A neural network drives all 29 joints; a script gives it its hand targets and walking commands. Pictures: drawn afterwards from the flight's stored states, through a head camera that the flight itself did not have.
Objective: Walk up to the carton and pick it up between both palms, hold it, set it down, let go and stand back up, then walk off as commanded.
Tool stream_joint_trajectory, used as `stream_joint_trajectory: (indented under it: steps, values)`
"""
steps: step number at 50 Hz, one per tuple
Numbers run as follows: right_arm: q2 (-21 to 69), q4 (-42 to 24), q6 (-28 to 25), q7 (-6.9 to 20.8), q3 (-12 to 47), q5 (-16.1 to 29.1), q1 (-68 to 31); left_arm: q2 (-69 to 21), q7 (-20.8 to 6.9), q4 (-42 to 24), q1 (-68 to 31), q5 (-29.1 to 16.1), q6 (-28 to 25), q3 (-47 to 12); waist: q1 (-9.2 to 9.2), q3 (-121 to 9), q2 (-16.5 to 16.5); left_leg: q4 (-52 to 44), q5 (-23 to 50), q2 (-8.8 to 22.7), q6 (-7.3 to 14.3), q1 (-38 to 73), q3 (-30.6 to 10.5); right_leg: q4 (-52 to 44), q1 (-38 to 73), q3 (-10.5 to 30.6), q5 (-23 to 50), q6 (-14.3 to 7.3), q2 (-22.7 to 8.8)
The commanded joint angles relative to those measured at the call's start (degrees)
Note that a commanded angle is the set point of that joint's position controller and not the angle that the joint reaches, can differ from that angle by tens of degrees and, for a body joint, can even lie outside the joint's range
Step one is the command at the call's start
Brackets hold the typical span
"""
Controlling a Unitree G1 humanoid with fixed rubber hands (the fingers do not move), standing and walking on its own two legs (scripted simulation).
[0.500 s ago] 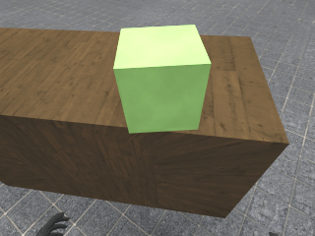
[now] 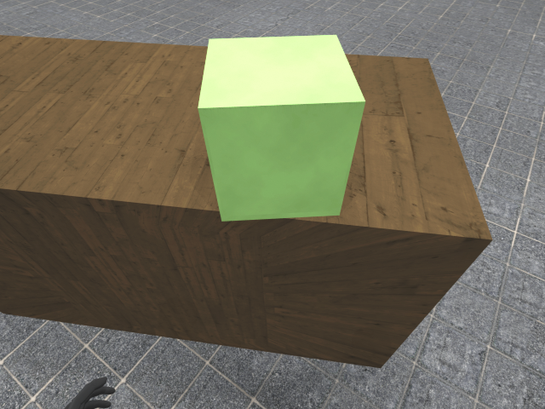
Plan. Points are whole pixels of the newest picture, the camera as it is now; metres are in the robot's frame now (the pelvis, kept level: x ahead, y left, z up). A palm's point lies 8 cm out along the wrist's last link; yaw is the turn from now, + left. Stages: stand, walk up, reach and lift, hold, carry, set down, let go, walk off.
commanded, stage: walk off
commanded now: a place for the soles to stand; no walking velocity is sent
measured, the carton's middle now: (277, 131) +0.53 +0.01 +0.13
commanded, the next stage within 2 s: none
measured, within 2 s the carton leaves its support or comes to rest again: neither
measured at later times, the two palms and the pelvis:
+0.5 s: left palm out of the picture +0.00 +0.37 -0.14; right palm out of the picture -0.02 -0.27 -0.06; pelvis -0.10 +0.05 +0.00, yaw -1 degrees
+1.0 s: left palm out of the picture -0.17 +0.31 -0.10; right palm out of the picture -0.16 -0.34 -0.14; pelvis -0.26 -0.01 -0.02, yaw +0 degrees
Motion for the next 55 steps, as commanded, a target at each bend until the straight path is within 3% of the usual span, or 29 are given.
stream_joint_trajectory:
  steps: [1, 2, 6, 8, 9, 10, 11, 12, 13, 14, 15, 16, 18, 25, 27, 29, 31, 33, 36, 37, 38, 39, 40, 41, 42, 44, 49, 52, 55]
  values:
    - [-11.83, -7.49, 1.17, -1.17, -3.82, 1.85, -4.13, 17.37, 1.44, -5.86, 6.98, -0.77, 0.31, 6.44, 3.81, -5.06, -12.59, 14.3, -9.01, -1.84, 1.35, -13.78, -4.9, -11.25, 13.24, 20.26, 59.78, -12.31, -17.51]
    - [-11.33, -8.89, 1.37, -1.1, -3.37, 1.61, -5.22, 19.39, 1.76, -7.88, 6.61, -0.36, 0.64, 6.44, 4.47, -5.56, -12.76, 17.57, -11.07, -2.03, 2.05, -14.45, -8.1, -10.75, 10.66, 23.99, 55.16, -15.42, -19.53]
    - [-13.51, -6.32, 2.37, -1.57, -5.05, 2.25, -1.79, 19.87, 1.92, -9.02, 3.41, -0.7, 1.2, 6.87, 2.93, -2.05, -12.86, 24.25, -10.51, -1.01, 0.28, -12.3, -11.77, -11.68, 1.21, 22.58, 45.46, -15.59, -20.21]
    - [-13.3, -3.42, 1.87, -1.17, -5.75, 1.75, -1.18, 17.9, 1.9, -7.96, 1.83, -1.08, 1.37, 6.43, 1.32, -5.36, -8.67, 12.03, -5.5, 1.53, 0.11, -10.13, -9.0, -10.16, 4.54, 18.28, 42.18, -13.84, -16.86]
    - [-12.4, -4.66, 1.58, -1.22, -5.45, 1.84, 2.17, 18.65, 1.67, -9.33, -0.3, -0.78, 1.55, 6.26, -0.2, -5.34, -13.05, 0.98, -2.27, 3.21, -0.24, -7.87, -8.09, -5.69, 6.12, 13.95, 45.01, -11.56, -15.33]
    - [-11.91, -2.68, 1.18, -1.18, -5.44, 1.36, 2.99, 17.22, 1.46, -8.81, -1.65, -1.82, 2.46, 5.25, -1.54, -7.26, -10.2, -7.31, 2.86, 2.19, -0.19, 0.11, -6.9, -2.61, 1.36, 11.55, 42.85, -10.03, -12.85]
    - [-12.89, -1.79, 0.6, -1.29, -5.8, 0.48, 7.42, 16.26, 1.47, -8.47, -2.06, -2.14, 2.72, 5.33, -3.55, -6.24, -5.09, -19.02, 15.1, 4.12, -1.8, 6.03, -10.68, 6.35, -3.11, 6.84, 35.37, -6.11, -7.67]
    - [-18.03, -2.67, 0.09, -1.14, -6.68, -0.23, 6.36, 12.48, 1.08, -8.55, -2.19, -3.04, 3.17, 4.63, -2.7, -9.11, 9.22, -21.19, 36.98, 14.13, 0.58, 10.65, -26.73, 15.77, -11.1, 3.79, 4.3, -1.67, 2.85]
    - [-21.79, -2.82, 0.92, -1.55, -7.19, 0.35, 4.93, 13.52, 1.98, -7.49, -2.79, -3.22, 3.96, 5.59, -3.49, -6.88, 14.11, -23.24, 41.73, 21.6, 6.07, 7.97, -39.56, 24.36, -15.53, 7.06, -14.59, -0.45, 8.15]
    - [-20.45, -4.68, 0.59, -2.22, -7.06, 0.03, 1.95, 15.73, 2.16, -6.85, -1.72, -2.85, 4.44, 5.49, -2.75, -5.25, 7.19, -21.64, 39.35, 21.11, 6.78, 6.31, -37.9, 29.62, -15.66, 11.74, -13.53, -0.85, 7.89]
    - [-18.85, -5.58, 0.52, -2.75, -6.54, 0.04, 1.5, 15.97, 2.2, -6.29, -0.27, -2.94, 4.52, 6.16, -1.91, -5.71, 9.17, -19.78, 40.13, 19.61, 5.03, 8.39, -33.49, 30.63, -17.63, 10.75, -11.52, -0.58, 7.11]
    - [-17.81, -5.0, 0.26, -3.27, -6.22, 0.27, -0.47, 15.82, 2.16, -5.96, -0.02, -3.17, 4.38, 6.35, -0.41, -0.15, 5.21, -17.22, 40.6, 18.52, 5.07, 8.44, -29.51, 30.31, -19.88, 9.79, -10.29, -0.72, 6.01]
    - [-16.31, -6.5, 0.39, -3.17, -6.24, 0.41, -0.7, 16.29, 1.67, -4.82, 4.15, -3.1, 3.73, 6.01, -0.36, -5.01, 7.49, -14.18, 46.87, 17.81, 7.02, 11.51, -23.6, 31.43, -17.32, 9.23, -9.99, 0.31, 5.23]
    - [-17.62, -7.93, 0.54, -2.88, -7.18, 0.35, -0.17, 17.4, 1.49, -5.56, 5.71, -2.5, 4.81, 5.7, -1.11, -5.92, 8.23, -15.8, 34.01, 18.34, 7.83, 10.65, -26.38, 33.23, -17.34, 9.83, -6.84, -0.42, 6.24]
    - [-17.9, -9.7, 0.93, -2.31, -7.25, 0.0, -2.2, 17.82, 1.07, -5.93, 6.35, -1.72, 4.3, 6.27, -1.89, -4.73, 12.98, -17.54, 17.53, 19.14, 12.31, 7.05, -27.15, 32.4, -15.33, 7.3, -6.38, -0.12, 4.64]
    - [-17.49, -9.31, 1.53, -2.41, -6.92, -0.33, -4.03, 16.82, 0.92, -5.34, 4.17, -1.58, 4.42, 6.18, -1.38, -2.3, 9.89, -18.11, 14.15, 19.47, 14.99, -0.62, -26.57, 30.47, -12.58, 5.52, -7.51, 0.29, 4.11]
    - [-18.36, -9.41, 1.49, -2.22, -7.19, -0.79, -3.7, 15.97, 0.15, -5.27, 6.48, -1.49, 4.4, 6.46, -0.89, -3.84, 11.52, -17.52, 8.36, 18.3, 12.81, -0.82, -24.85, 24.99, -11.76, 3.65, -3.98, -0.19, 2.47]
    - [-18.57, -10.71, 2.24, -2.31, -7.07, -0.63, -5.27, 16.26, 0.42, -5.55, 7.74, -1.9, 4.38, 6.58, 0.24, -2.81, 13.43, -15.92, 17.08, 19.59, 14.9, -2.59, -25.46, 21.17, -9.11, 3.74, -6.62, 0.25, 0.91]
    - [-18.46, -11.17, 2.62, -1.67, -6.88, -0.58, -9.04, 15.81, -0.34, -5.18, 12.0, -1.9, 3.68, 6.71, 2.02, -5.76, 16.95, -15.25, 6.26, 17.49, 10.64, -7.39, -22.96, 5.99, -0.09, 2.19, -3.65, -1.48, -1.41]
    - [-17.6, -10.0, 2.92, -1.7, -7.13, -0.77, -8.17, 16.21, -0.58, -4.28, 12.25, -0.86, 3.1, 6.84, 2.62, -6.07, 12.27, -12.7, 2.1, 12.86, 8.12, -13.58, -18.16, -1.32, 6.6, 0.87, -2.29, -1.32, -0.85]
    - [-15.16, -10.14, 3.44, -2.3, -6.63, -0.72, -8.72, 17.82, -0.48, -3.41, 15.3, -0.29, 3.01, 7.22, 4.11, -5.59, 6.2, -1.63, -3.13, 7.52, 4.57, -20.38, -14.18, -11.53, 11.22, 14.09, -9.71, -2.95, -5.82]
    - [-11.44, -8.29, 3.23, -2.88, -5.58, -0.34, -3.1, 18.46, -0.07, -5.56, 11.87, 0.33, 2.04, 6.64, 2.17, -0.29, -10.54, 13.79, -10.07, -3.46, 1.99, -27.26, -8.95, -21.58, 7.42, 29.84, -5.84, -2.87, -11.98]
    - [-14.91, -7.19, 3.76, -3.5, -6.64, 0.85, -10.27, 24.25, 0.24, -5.82, 8.38, 1.17, 2.59, 8.93, 5.78, 2.35, -13.3, 25.53, -14.07, -9.74, 0.11, -20.22, -16.46, -30.26, -11.66, 44.52, -3.9, -7.16, -22.62]
    - [-16.06, -7.37, 3.67, -3.65, -6.96, 1.02, -9.43, 25.16, 0.73, -7.74, 4.25, 0.76, 2.07, 8.96, 4.35, 3.01, -8.53, 30.01, -9.78, -10.0, 0.12, -17.44, -21.83, -30.15, -11.5, 45.19, -4.81, -5.86, -19.61]
    - [-16.6, -4.24, 3.57, -3.68, -7.14, 1.62, -3.36, 22.93, 1.21, -8.66, -0.02, 0.67, 1.64, 8.78, 1.42, 4.75, -10.27, 32.58, -5.88, -10.11, -0.13, -18.85, -22.6, -26.69, -10.57, 35.59, -6.03, -3.09, -16.01]
    - [-16.39, -3.06, 3.39, -2.78, -6.84, 2.71, -1.14, 18.52, 1.02, -9.77, -5.12, -0.24, 1.92, 8.24, 0.31, 5.89, -11.44, 34.67, -2.51, -8.5, -0.09, -19.11, -18.45, -23.51, -8.91, 24.41, -9.9, -5.03, -12.9]
    - [-15.83, -3.38, 3.02, -2.34, -5.82, 2.03, 1.12, 17.73, 1.0, -8.78, -0.26, -0.82, 1.32, 8.75, 1.8, -1.19, -8.78, 33.13, -6.44, -7.62, -1.22, -19.75, -19.7, -19.81, 4.48, 26.58, -2.67, -8.64, -13.99]
    - [-15.93, -2.17, 3.18, -1.96, -6.46, 1.39, 4.96, 17.89, 0.61, -10.32, -1.35, -0.84, 1.99, 9.45, 1.78, -4.57, -15.65, 33.02, -7.58, -7.96, -0.28, -15.28, -16.71, -23.78, 1.06, 27.74, -10.91, -10.05, -16.07]
    - [-15.54, -1.3, 2.63, -1.24, -5.63, 2.03, 5.87, 17.35, 0.79, -10.37, -1.89, -0.84, 1.87, 9.11, 0.73, -5.03, -11.35, 28.08, -10.8, -6.51, -0.37, -12.94, -15.78, -20.7, -2.2, 25.12, -7.37, -10.73, -14.64]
